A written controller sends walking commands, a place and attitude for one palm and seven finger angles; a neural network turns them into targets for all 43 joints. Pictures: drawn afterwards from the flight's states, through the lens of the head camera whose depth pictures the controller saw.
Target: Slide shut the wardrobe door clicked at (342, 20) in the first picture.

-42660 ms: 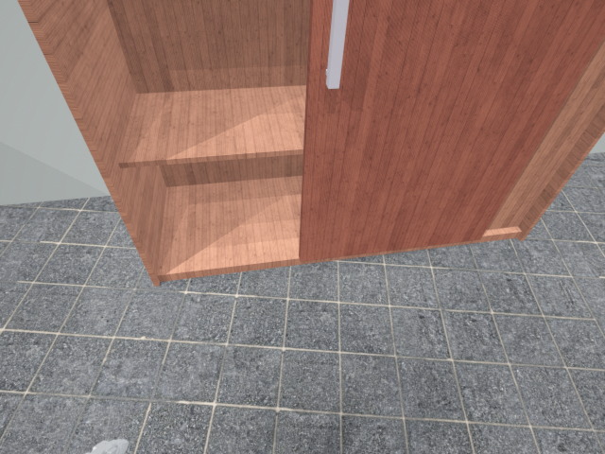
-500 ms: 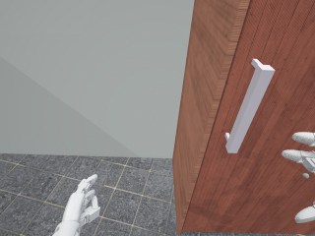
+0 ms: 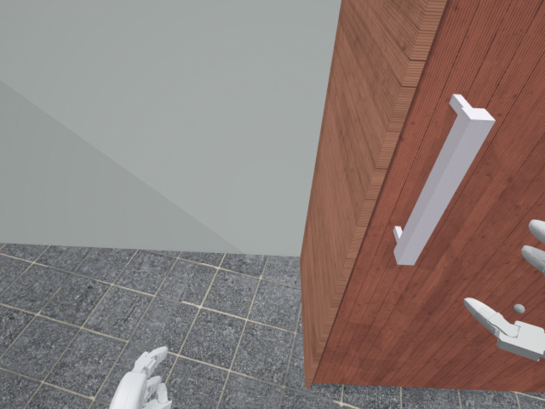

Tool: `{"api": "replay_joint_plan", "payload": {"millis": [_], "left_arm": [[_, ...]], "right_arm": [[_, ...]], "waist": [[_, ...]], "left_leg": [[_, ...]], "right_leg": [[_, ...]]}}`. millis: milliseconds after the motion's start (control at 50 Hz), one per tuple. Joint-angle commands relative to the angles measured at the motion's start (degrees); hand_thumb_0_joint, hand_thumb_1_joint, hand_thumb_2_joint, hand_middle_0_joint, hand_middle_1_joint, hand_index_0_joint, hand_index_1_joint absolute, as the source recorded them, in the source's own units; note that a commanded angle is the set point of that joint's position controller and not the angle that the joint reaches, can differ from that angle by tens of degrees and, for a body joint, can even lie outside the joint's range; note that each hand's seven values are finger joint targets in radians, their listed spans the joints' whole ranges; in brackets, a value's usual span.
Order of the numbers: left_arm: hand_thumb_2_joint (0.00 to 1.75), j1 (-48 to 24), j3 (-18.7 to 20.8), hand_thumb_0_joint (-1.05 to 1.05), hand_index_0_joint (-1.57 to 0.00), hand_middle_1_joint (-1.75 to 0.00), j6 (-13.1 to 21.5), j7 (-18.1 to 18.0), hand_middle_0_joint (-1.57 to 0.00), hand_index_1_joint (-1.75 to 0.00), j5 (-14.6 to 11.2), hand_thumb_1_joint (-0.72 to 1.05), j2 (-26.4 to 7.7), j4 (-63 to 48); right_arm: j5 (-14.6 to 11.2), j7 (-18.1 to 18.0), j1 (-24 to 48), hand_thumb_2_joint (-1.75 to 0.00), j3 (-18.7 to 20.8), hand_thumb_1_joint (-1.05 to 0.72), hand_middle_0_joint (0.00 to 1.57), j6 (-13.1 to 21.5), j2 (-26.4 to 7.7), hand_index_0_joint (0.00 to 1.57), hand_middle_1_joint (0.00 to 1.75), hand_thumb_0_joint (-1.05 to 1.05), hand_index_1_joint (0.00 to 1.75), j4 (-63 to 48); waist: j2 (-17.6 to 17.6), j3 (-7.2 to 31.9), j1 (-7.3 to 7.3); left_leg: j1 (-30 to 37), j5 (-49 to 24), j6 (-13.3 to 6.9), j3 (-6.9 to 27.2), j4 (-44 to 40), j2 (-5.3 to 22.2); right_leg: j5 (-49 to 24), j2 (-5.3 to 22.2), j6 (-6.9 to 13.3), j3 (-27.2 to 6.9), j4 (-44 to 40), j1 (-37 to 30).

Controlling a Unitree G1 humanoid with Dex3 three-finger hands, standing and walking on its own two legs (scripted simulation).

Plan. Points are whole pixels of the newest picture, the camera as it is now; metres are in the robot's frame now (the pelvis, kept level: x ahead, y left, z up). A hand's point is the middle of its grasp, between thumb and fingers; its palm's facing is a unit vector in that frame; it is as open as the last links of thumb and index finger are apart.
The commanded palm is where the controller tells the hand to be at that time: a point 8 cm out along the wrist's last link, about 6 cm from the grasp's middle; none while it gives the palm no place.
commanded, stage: draw the hand back to the body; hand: right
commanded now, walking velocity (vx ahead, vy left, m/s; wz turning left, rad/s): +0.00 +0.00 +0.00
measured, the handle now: (427, 189) +0.36 -0.22 +0.18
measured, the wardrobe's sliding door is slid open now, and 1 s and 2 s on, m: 0.00 0.00 0.00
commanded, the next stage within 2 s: step back with the hand held close in 0.64 s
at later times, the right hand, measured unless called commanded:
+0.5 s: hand (485, 286) +0.22 -0.24 +0.16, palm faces +0.42 +0.83 -0.36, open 7.6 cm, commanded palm +0.16 -0.28 +0.18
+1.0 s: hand (473, 288) +0.22 -0.23 +0.15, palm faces +0.39 +0.82 -0.43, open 7.4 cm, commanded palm +0.16 -0.27 +0.18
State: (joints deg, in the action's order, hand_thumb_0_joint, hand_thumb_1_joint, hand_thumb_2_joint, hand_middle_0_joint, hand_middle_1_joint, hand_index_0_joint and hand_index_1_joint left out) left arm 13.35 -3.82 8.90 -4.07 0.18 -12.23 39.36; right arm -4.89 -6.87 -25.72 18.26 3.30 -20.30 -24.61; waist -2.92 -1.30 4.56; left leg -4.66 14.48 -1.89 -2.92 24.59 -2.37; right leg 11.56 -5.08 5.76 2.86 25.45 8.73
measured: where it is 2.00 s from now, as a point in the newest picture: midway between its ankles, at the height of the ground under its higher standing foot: outside the picture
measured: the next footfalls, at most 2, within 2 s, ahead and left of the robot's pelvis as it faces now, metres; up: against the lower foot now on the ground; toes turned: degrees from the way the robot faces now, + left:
left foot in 1.80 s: -0.14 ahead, +0.10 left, +0.00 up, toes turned -5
right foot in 1.90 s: -0.01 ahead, -0.12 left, +0.00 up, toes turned +4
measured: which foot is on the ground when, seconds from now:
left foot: down 0.00-1.00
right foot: down 0.00-1.00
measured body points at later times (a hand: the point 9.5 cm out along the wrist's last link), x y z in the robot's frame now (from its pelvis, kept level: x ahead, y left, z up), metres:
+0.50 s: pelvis +0.03 +0.01 +0.00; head +0.00 +0.03 +0.45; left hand +0.23 +0.23 -0.07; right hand +0.19 -0.28 +0.18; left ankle +0.00 +0.10 -0.74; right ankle +0.03 -0.04 -0.74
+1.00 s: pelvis +0.01 +0.03 +0.00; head +0.02 +0.03 +0.45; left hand +0.19 +0.27 -0.08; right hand +0.19 -0.27 +0.17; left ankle +0.00 +0.10 -0.74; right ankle +0.03 -0.04 -0.74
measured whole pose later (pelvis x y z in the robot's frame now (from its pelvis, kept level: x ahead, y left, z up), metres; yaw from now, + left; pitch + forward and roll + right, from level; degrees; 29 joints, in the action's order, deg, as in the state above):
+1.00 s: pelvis +0.01 +0.03 +0.00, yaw +2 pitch +0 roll +2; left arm 10.0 -0.4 -1.1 -3.9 -0.9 -14.9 32.8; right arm -4.0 -6.8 -28.2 20.7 6.3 -21.8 -24.2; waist -2.5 -0.2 2.0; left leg -9.5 12.9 -2.9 -2.4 22.1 -5.3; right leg 12.4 -2.1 4.6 3.1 27.0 15.0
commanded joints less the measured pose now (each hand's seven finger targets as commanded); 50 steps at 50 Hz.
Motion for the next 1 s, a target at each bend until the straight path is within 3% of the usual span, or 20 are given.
{"api": "replay_joint_plan", "payload": {"millis": [0, 40, 140, 180, 240, 260, 360, 380, 500, 520, 620, 680, 720, 740, 760, 780, 800, 840, 900, 980], "left_arm": [[0.90, -10.02, 3.73, 0.00, -0.20, -0.30, 3.28, -0.06, -0.20, -0.30, 0.08, 0.90, -7.59, -10.98], [0.90, -9.90, 3.83, 0.00, -0.20, -0.30, 3.05, 0.19, -0.20, -0.30, 0.17, 0.90, -7.63, -11.15], [0.90, -9.41, 4.34, 0.00, -0.20, -0.30, 1.79, 0.64, -0.20, -0.30, -0.06, 0.90, -7.74, -11.25], [0.90, -9.03, 4.49, 0.00, -0.20, -0.30, 1.24, 0.70, -0.20, -0.30, -0.03, 0.90, -7.78, -11.39], [0.90, -9.14, 4.53, 0.00, -0.20, -0.30, 0.36, 0.79, -0.20, -0.30, -0.08, 0.90, -7.77, -11.60], [0.90, -8.98, 4.60, 0.00, -0.20, -0.30, 0.24, 0.86, -0.20, -0.30, -0.11, 0.90, -7.78, -11.73], [0.90, -9.54, 4.47, 0.00, -0.20, -0.30, -0.78, 0.81, -0.20, -0.30, -0.01, 0.90, -7.50, -12.41], [0.90, -9.63, 4.48, 0.00, -0.20, -0.30, -0.91, 0.84, -0.20, -0.30, -0.11, 0.90, -7.38, -12.51], [0.90, -10.15, 4.19, 0.00, -0.20, -0.30, -1.41, 0.68, -0.20, -0.30, -0.05, 0.90, -7.14, -12.50], [0.90, -10.13, 4.21, 0.00, -0.20, -0.30, -1.64, 0.64, -0.20, -0.30, 0.06, 0.90, -7.27, -12.48], [0.90, -10.83, 4.19, 0.00, -0.20, -0.30, -2.19, 0.38, -0.20, -0.30, 0.02, 0.90, -6.99, -12.55], [0.90, -11.17, 4.10, 0.00, -0.20, -0.30, -2.14, 0.31, -0.20, -0.30, -0.12, 0.90, -6.85, -12.58], [0.90, -11.22, 4.12, 0.00, -0.20, -0.30, -2.08, 0.34, -0.20, -0.30, -0.05, 0.90, -6.96, -12.52], [0.90, -10.86, 4.27, 0.00, -0.20, -0.30, -2.41, -0.09, -0.20, -0.30, -0.26, 0.90, -7.22, -11.42], [0.90, -10.68, 4.66, 0.00, -0.20, -0.30, -3.41, -0.14, -0.20, -0.30, -1.24, 0.90, -8.45, -15.16], [0.90, -10.09, 4.70, 0.00, -0.20, -0.30, -4.27, -0.44, -0.20, -0.30, -0.66, 0.90, -7.82, -13.69], [0.90, -10.25, 4.81, 0.00, -0.20, -0.30, -4.90, -0.24, -0.20, -0.30, -0.43, 0.90, -7.74, -14.00], [0.90, -9.77, 5.13, 0.00, -0.20, -0.30, -5.94, -0.03, -0.20, -0.30, -0.67, 0.90, -7.78, -14.64], [0.90, -8.50, 5.72, 0.00, -0.20, -0.30, -6.99, 0.01, -0.20, -0.30, -1.01, 0.90, -8.14, -15.37], [0.90, -8.42, 6.27, 0.00, -0.20, -0.30, -8.05, -0.52, -0.20, -0.30, -1.23, 0.90, -8.57, -17.08]], "right_arm": [[0.56, -0.74, 5.36, -0.69, 7.01, -0.47, 0.22, 4.97, -10.79, 0.22, 0.55, 0.00, 0.55, -13.34], [0.47, -0.43, 4.12, -0.73, 6.69, -0.54, 0.21, 5.05, -10.54, 0.21, 0.51, 0.00, 0.51, -13.69], [0.27, 0.13, 3.65, -0.81, 6.13, -0.72, 0.21, 4.71, -9.83, 0.21, 0.41, 0.00, 0.41, -12.07], [0.38, 0.16, 4.34, -0.85, 6.38, -0.79, 0.20, 4.67, -10.13, 0.20, 0.36, 0.00, 0.36, -11.97], [0.27, 0.33, 5.54, -0.90, 5.89, -0.90, 0.20, 4.19, -9.91, 0.20, 0.30, 0.00, 0.30, -11.17], [0.32, 0.39, 5.86, -0.90, 5.95, -0.90, 0.20, 4.27, -10.02, 0.20, 0.30, 0.00, 0.30, -12.04], [-0.10, 0.63, 4.82, -0.90, 6.18, -0.90, 0.20, 3.60, -10.41, 0.20, 0.30, 0.00, 0.30, -11.67], [-0.02, 0.73, 5.24, -0.90, 5.66, -0.90, 0.20, 3.55, -10.09, 0.20, 0.30, 0.00, 0.30, -12.37], [-0.08, 0.64, 6.18, -0.90, 5.82, -0.90, 0.20, 3.12, -10.61, 0.20, 0.30, 0.00, 0.30, -12.08], [-0.30, 0.66, 6.03, -0.90, 6.32, -0.90, 0.20, 2.91, -10.91, 0.20, 0.30, 0.00, 0.30, -11.44], [-0.53, 0.87, 5.02, -0.90, 6.28, -0.90, 0.20, 2.70, -10.61, 0.20, 0.30, 0.00, 0.30, -9.91], [-0.42, 0.93, 5.96, -0.90, 5.67, -0.90, 0.20, 2.99, -10.41, 0.20, 0.30, 0.00, 0.30, -11.08], [-0.36, 0.79, 6.10, -0.90, 5.76, -0.90, 0.20, 3.02, -10.77, 0.20, 0.30, 0.00, 0.30, -11.45], [-0.52, 0.13, 8.11, -0.90, 10.01, -0.90, 0.20, 2.74, -14.66, 0.20, 0.30, 0.00, 0.30, -7.59], [-0.17, -0.46, 15.35, -0.90, 15.64, -0.90, 0.20, 5.69, -20.68, 0.20, 0.30, 0.00, 0.30, -14.40], [-0.08, -0.29, 8.51, -0.90, 12.36, -0.90, 0.20, 5.97, -15.64, 0.20, 0.30, 0.00, 0.30, -8.19], [0.35, -0.05, 5.45, -0.90, 10.04, -0.90, 0.20, 5.96, -13.21, 0.20, 0.30, 0.00, 0.30, -6.93], [0.77, -0.05, 4.37, -0.90, 8.77, -0.90, 0.20, 6.57, -12.26, 0.20, 0.30, 0.00, 0.30, -8.47], [1.04, -0.64, 0.27, -0.90, 7.78, -0.90, 0.20, 6.83, -11.33, 0.20, 0.30, 0.00, 0.30, -9.60], [1.14, -1.66, -1.90, -0.90, 10.94, -0.90, 0.20, 7.45, -14.61, 0.20, 0.30, 0.00, 0.30, -14.79]], "waist": [[-3.13, 4.84, 0.58], [-2.94, 4.99, 0.59], [-0.34, 3.70, 0.03], [-1.83, 4.53, 0.07], [-1.37, 4.20, -0.14], [-2.25, 5.66, -0.11], [-0.18, 6.29, 0.12], [-1.23, 6.53, -0.03], [-1.36, 5.32, -0.14], [0.14, 5.02, -0.09], [1.11, 3.98, -0.03], [-1.64, 4.87, 0.01], [-1.70, 4.69, -0.09], [0.47, 3.75, -0.20], [1.08, 0.48, -1.96], [4.91, 1.08, -2.48], [5.83, 1.31, -2.41], [4.63, 4.34, -2.77], [1.77, 8.43, -3.11], [1.97, 12.72, -2.96]], "left_leg": [[-2.13, -3.93, -1.10, 3.55, -3.72, 2.75], [-1.88, -5.70, -1.05, 3.41, -4.04, 2.76], [-2.86, -7.09, -0.82, 3.45, -4.95, 2.66], [-2.69, -7.67, -0.75, 3.51, -4.97, 2.69], [-2.70, -8.85, -0.71, 3.48, -5.42, 2.75], [-2.19, -9.29, -0.69, 3.55, -5.28, 2.78], [-1.43, -10.75, -0.64, 3.75, -6.01, 2.89], [-1.56, -11.27, -0.62, 3.92, -6.10, 2.86], [-2.04, -11.23, -0.57, 4.17, -7.09, 2.94], [-1.75, -11.09, -0.61, 4.16, -7.46, 2.92], [-1.64, -11.76, -0.44, 4.86, -8.35, 3.37], [-1.56, -11.84, -0.28, 5.18, -8.41, 3.62], [-1.51, -11.35, -0.30, 5.17, -8.70, 3.53], [-2.07, -10.07, -0.31, 5.27, -9.36, 3.47], [-9.04, -13.45, 2.11, 12.33, -11.43, 7.47], [-10.44, -13.34, 2.00, 12.98, -11.70, 9.12], [-11.41, -14.84, 2.73, 13.49, -11.87, 9.88], [-10.82, -19.34, 3.73, 13.14, -10.33, 11.01], [-8.77, -24.17, 5.39, 11.22, -6.81, 10.55], [-5.84, -30.02, 5.90, 9.50, -1.83, 8.74]], "right_leg": [[-0.21, 8.70, -6.69, -11.86, -8.22, -2.95], [-5.53, 8.80, -6.94, -11.16, -7.28, -3.81], [-10.35, 9.02, -7.12, -10.26, -6.37, -4.76], [-12.20, 8.96, -7.21, -9.96, -6.13, -5.51], [-14.34, 8.68, -6.97, -9.15, -5.51, -5.85], [-15.68, 8.64, -7.01, -9.31, -5.31, -6.63], [-15.53, 7.94, -6.17, -8.07, -4.72, -6.62], [-16.33, 7.89, -6.15, -7.90, -4.52, -7.15], [-14.62, 7.39, -5.54, -7.38, -4.37, -6.94], [-13.82, 7.26, -5.35, -7.21, -4.32, -6.41], [-12.38, 6.71, -4.24, -6.24, -4.00, -5.62], [-12.17, 6.50, -3.95, -6.00, -3.94, -6.31], [-11.79, 6.46, -4.03, -6.10, -3.98, -6.14], [-10.44, 6.56, -3.95, -6.22, -4.25, -5.31], [-6.18, 7.54, -1.97, -8.47, -1.00, -2.55], [-5.42, 7.20, -1.77, -9.13, 1.07, -2.68], [-5.61, 7.04, -1.56, -8.58, 2.08, -2.85], [-7.28, 6.83, -1.63, -7.01, 3.62, -2.78], [-11.07, 7.68, -1.53, -6.05, 2.76, -2.82], [-18.85, 9.34, -1.19, -6.79, 2.03, -2.09]]}}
